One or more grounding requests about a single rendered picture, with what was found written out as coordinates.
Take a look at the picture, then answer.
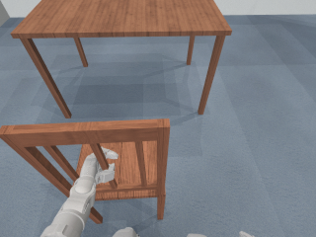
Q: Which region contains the chair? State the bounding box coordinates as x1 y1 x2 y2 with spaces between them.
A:
0 118 171 224

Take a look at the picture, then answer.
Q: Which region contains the left robot hand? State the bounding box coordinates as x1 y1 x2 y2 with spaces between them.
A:
79 146 119 185

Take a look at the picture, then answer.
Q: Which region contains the table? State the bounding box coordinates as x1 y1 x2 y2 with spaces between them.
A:
11 0 232 119

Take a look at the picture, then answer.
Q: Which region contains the robot left forearm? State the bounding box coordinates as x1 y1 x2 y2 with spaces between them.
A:
40 176 97 237

